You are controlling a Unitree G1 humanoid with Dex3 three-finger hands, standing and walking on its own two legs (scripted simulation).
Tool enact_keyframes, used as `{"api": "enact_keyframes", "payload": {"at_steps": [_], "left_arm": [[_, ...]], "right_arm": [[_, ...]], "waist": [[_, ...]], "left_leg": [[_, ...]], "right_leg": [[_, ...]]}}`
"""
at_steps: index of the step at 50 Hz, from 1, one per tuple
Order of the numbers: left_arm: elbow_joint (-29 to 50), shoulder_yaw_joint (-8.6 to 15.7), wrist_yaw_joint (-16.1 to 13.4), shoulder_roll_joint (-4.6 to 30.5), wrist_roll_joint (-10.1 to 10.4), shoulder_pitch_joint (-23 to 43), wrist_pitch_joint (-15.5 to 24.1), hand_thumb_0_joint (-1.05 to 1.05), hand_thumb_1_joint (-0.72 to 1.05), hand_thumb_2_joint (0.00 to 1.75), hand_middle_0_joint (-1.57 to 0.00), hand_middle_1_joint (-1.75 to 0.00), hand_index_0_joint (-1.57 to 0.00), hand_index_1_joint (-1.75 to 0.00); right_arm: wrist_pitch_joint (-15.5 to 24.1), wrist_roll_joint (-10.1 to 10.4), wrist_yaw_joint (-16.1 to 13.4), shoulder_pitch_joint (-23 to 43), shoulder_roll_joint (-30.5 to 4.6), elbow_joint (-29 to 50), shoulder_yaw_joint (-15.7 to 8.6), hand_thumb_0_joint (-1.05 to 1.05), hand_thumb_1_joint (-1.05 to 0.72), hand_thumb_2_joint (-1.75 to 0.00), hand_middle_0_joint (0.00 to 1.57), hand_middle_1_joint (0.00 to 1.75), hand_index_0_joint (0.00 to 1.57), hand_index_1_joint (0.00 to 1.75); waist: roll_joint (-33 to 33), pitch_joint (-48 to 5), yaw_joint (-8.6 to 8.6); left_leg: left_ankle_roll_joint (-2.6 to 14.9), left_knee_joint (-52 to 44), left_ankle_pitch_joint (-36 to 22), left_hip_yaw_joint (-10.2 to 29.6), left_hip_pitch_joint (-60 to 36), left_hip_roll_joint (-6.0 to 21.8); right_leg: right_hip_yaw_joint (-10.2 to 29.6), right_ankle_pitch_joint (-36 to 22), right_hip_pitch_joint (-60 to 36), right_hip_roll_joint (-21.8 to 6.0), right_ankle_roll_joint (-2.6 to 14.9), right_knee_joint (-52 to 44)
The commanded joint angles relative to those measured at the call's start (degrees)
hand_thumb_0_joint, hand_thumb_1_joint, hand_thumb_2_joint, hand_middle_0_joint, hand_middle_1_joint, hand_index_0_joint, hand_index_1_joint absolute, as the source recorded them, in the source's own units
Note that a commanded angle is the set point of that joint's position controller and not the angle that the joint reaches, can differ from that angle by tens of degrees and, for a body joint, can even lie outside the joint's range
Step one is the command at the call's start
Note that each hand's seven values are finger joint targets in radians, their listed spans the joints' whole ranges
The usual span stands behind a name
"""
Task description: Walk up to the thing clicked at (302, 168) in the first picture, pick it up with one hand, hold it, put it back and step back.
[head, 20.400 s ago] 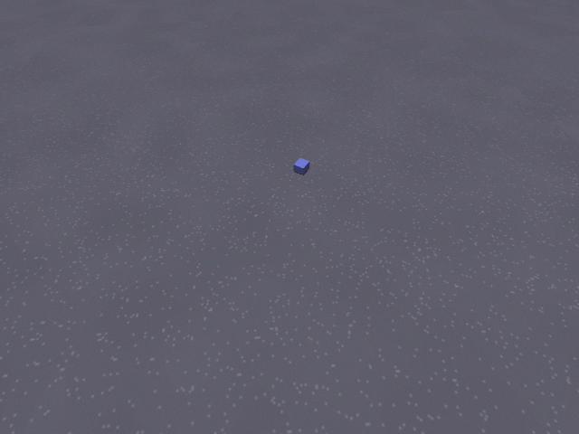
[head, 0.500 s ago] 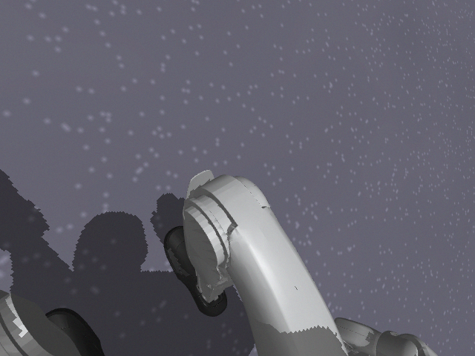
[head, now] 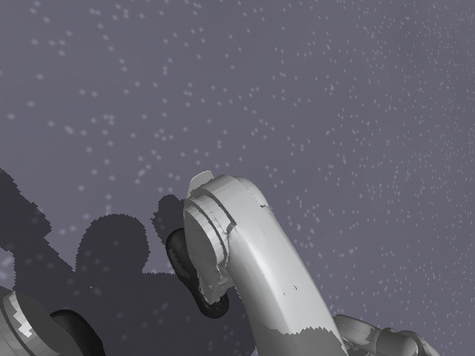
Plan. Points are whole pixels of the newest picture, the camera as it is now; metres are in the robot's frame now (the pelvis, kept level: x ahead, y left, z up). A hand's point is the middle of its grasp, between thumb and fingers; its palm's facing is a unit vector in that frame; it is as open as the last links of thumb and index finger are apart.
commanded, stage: close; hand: left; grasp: from above
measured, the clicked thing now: out of the picture +0.48 +0.27 -0.28
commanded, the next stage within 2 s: settle in 0.14 s
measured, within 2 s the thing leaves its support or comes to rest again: leaves its support in 0.64 s
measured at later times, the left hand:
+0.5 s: hand out of the picture +0.47 +0.25 -0.24, palm faces +0.06 -0.52 -0.85, open 8.7 cm
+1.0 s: hand out of the picture +0.47 +0.30 -0.15, palm faces +0.06 -0.48 -0.88, open 8.5 cm
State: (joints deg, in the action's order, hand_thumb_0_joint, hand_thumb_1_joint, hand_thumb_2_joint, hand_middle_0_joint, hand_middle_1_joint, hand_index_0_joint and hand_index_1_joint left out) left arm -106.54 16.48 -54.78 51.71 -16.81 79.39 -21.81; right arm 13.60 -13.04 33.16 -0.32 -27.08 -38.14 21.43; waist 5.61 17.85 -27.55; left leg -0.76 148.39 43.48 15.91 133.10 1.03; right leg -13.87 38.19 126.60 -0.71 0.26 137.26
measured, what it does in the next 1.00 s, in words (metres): stands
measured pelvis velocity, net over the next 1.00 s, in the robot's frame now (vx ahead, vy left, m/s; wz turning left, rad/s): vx -0.01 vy -0.01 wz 0.03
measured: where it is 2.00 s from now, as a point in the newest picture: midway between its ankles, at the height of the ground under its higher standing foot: (155, 328)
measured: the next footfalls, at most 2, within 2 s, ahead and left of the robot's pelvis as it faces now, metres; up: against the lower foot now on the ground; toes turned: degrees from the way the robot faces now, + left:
none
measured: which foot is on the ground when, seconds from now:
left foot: down 0.00-1.00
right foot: down 0.00-1.00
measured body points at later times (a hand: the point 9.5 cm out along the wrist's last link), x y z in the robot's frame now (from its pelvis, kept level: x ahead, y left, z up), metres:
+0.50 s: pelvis +0.00 +0.00 +0.00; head +0.31 +0.08 +0.32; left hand +0.46 +0.28 -0.19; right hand +0.01 -0.26 -0.05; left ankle +0.06 +0.13 -0.26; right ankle +0.11 -0.11 -0.26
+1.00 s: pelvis -0.01 -0.01 +0.03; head +0.28 +0.07 +0.36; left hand +0.47 +0.32 -0.10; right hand +0.00 -0.26 -0.05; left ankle +0.06 +0.13 -0.26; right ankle +0.11 -0.11 -0.26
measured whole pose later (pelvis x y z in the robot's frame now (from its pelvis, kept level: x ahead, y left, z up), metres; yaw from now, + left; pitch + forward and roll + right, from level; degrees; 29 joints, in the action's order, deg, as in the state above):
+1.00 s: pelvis -0.01 -0.01 +0.03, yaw +2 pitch +32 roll -11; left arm -96.3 18.1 -47.6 45.2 -24.5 82.1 -32.6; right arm 12.0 -9.8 32.0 -5.6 -22.1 -44.8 12.4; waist 1.5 9.3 -20.9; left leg -0.8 139.5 40.0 11.7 133.0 2.6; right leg -10.7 35.0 128.8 -0.2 0.9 131.0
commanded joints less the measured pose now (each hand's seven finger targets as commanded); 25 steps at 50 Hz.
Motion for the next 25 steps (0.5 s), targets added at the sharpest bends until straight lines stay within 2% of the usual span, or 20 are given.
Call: {"api": "enact_keyframes", "payload": {"at_steps": [1, 3, 4, 6, 8, 12, 13, 14, 17, 18, 19, 20, 21, 25], "left_arm": [[4.05, -1.37, -1.22, 4.47, -0.93, 14.81, 0.64, 0.00, 0.53, 0.55, -0.89, -0.45, -0.88, -0.47], [4.25, -1.35, -1.12, 4.30, -0.79, 14.83, 0.60, 0.00, 0.54, 0.56, -0.91, -0.44, -0.89, -0.47], [4.20, -1.50, -1.26, 4.92, -1.38, 14.63, 0.64, 0.00, 0.55, 0.55, -0.92, -0.45, -0.90, -0.47], [4.03, -2.01, -0.85, 3.85, -1.10, 14.16, 0.45, 0.00, 0.56, 0.56, -0.92, -0.45, -0.90, -0.47], [4.12, -1.69, -0.92, 4.78, -1.69, 14.61, 0.45, 0.00, 0.55, 0.53, -0.92, -0.42, -0.90, -0.44], [3.99, -2.04, -0.56, 3.08, -1.27, 14.84, 0.70, 0.00, 0.56, 0.58, -0.93, -0.44, -0.91, -0.47], [3.33, -1.35, -1.05, 4.72, -2.00, 14.68, 0.62, 0.00, 0.57, 0.50, -0.94, -0.46, -0.95, -0.46], [3.98, -1.46, -1.14, 4.43, -1.75, 15.30, 0.54, 0.00, 0.64, 0.44, -0.99, -0.45, -1.00, -0.44], [4.51, -1.05, -1.19, 4.18, -0.88, 15.69, 0.44, 0.00, 0.73, 0.46, -1.05, -0.45, -1.06, -0.44], [4.64, -1.39, -0.97, 3.61, -0.40, 15.77, 0.28, 0.00, 0.73, 0.46, -1.04, -0.47, -1.06, -0.46], [5.25, -0.68, -1.35, 4.74, -0.52, 16.30, 0.33, 0.00, 0.73, 0.46, -1.06, -0.47, -1.07, -0.46], [5.02, -0.84, -1.18, 3.67, -0.31, 16.63, -0.05, 0.00, 0.71, 0.45, -1.04, -0.44, -1.05, -0.44], [5.49, -0.35, -1.23, 4.75, -0.15, 16.80, -0.27, 0.00, 0.71, 0.44, -1.03, -0.45, -1.05, -0.44], [8.02, 0.20, -1.24, 5.17, -0.28, 19.13, -0.89, 0.00, 0.67, 0.37, -1.00, -0.42, -1.02, -0.40]], "right_arm": [[-0.58, -0.44, 0.60, -11.54, -19.72, -1.80, -4.09, 0.00, -0.88, -0.90, 0.20, 0.30, 0.20, 0.30], [-0.64, -0.32, 0.58, -11.59, -19.59, -2.04, -4.05, 0.00, -0.88, -0.90, 0.20, 0.30, 0.20, 0.30], [-0.64, -0.26, 0.50, -11.15, -19.54, -2.53, -4.02, 0.00, -0.88, -0.90, 0.20, 0.30, 0.20, 0.30], [-0.53, -0.72, 0.54, -11.01, -19.36, -2.04, -3.87, 0.00, -0.88, -0.90, 0.20, 0.30, 0.20, 0.30], [-0.66, -0.31, 0.51, -11.92, -19.67, -2.76, -4.41, 0.00, -0.88, -0.90, 0.20, 0.30, 0.20, 0.30], [-0.72, -0.44, 0.31, -11.84, -19.30, -2.63, -4.33, 0.00, -0.88, -0.90, 0.20, 0.30, 0.20, 0.30], [-0.67, -0.16, 0.14, -12.68, -19.84, -2.91, -4.68, 0.00, -0.91, -0.90, 0.20, 0.30, 0.20, 0.30], [-0.55, -0.12, 0.36, -11.71, -19.72, -2.88, -4.70, 0.00, -0.90, -0.90, 0.20, 0.30, 0.20, 0.30], [-0.69, -0.11, 0.54, -12.20, -19.94, -2.41, -4.85, 0.00, -0.90, -0.90, 0.20, 0.30, 0.20, 0.30], [-0.49, -0.36, 0.67, -11.28, -19.78, -2.69, -4.60, 0.00, -0.90, -0.90, 0.20, 0.30, 0.20, 0.30], [-0.61, -0.12, 0.52, -12.14, -19.99, -3.11, -4.88, 0.00, -0.91, -0.90, 0.20, 0.30, 0.20, 0.30], [-0.62, -0.19, 0.61, -12.21, -19.41, -2.32, -4.78, 0.00, -0.90, -0.90, 0.20, 0.30, 0.20, 0.30], [-0.67, -0.07, 0.60, -12.06, -19.66, -2.80, -4.76, 0.00, -0.90, -0.90, 0.20, 0.30, 0.20, 0.30], [-0.93, -0.13, 0.78, -13.44, -19.44, -3.15, -5.17, 0.00, -0.91, -0.90, 0.20, 0.30, 0.20, 0.30]], "waist": [[-24.01, -38.59, -7.94], [-23.53, -39.09, -7.85], [-23.57, -39.19, -7.61], [-23.50, -39.73, -7.90], [-24.04, -39.11, -7.97], [-25.00, -39.33, -8.19], [-25.28, -38.78, -8.21], [-25.50, -38.08, -7.99], [-25.52, -39.02, -7.90], [-25.73, -38.85, -7.67], [-25.74, -39.92, -7.38], [-25.31, -39.09, -7.77], [-25.33, -40.17, -7.28], [-27.44, -41.83, -7.27]], "left_leg": [[2.34, -12.63, -13.03, -4.25, -23.00, -0.47], [2.23, -12.94, -13.16, -4.26, -22.78, -0.37], [2.30, -13.00, -12.86, -4.52, -22.23, -0.28], [2.26, -12.66, -12.83, -4.75, -23.42, -0.60], [2.42, -13.18, -11.70, -4.34, -22.64, -0.49], [1.79, -14.00, -12.29, -3.57, -25.39, -0.20], [2.16, -13.89, -11.92, -3.20, -24.80, -0.01], [2.14, -13.85, -11.22, -3.24, -24.17, -0.22], [1.99, -13.84, -11.98, -3.31, -25.07, -0.25], [1.90, -13.78, -11.66, -3.63, -24.76, -0.33], [2.01, -14.24, -12.04, -3.58, -25.05, -0.10], [2.05, -14.02, -12.19, -3.36, -25.37, -0.37], [2.08, -14.14, -12.07, -3.78, -24.60, -0.18], [1.90, -14.30, -13.90, -4.14, -26.49, -0.15]], "right_leg": [[-3.25, -18.54, -23.84, 3.15, -1.68, -12.97], [-3.41, -19.13, -24.70, 3.38, -1.78, -12.86], [-3.31, -19.16, -24.90, 3.61, -1.86, -13.31], [-3.41, -18.48, -25.10, 3.52, -1.81, -13.24], [-3.26, -17.51, -24.03, 3.44, -1.63, -13.51], [-3.85, -17.72, -23.25, 3.47, -1.36, -12.82], [-3.60, -17.53, -22.29, 3.47, -1.28, -13.42], [-3.60, -16.94, -21.91, 3.13, -1.21, -13.01], [-3.68, -17.10, -22.96, 3.07, -1.30, -12.58], [-3.83, -17.14, -23.31, 3.20, -1.44, -12.54], [-3.60, -17.89, -24.11, 3.47, -1.53, -13.03], [-3.61, -17.76, -23.59, 3.02, -1.52, -12.74], [-3.33, -18.17, -24.28, 3.49, -1.67, -13.64], [-2.89, -19.83, -25.04, 2.95, -1.74, -13.27]]}}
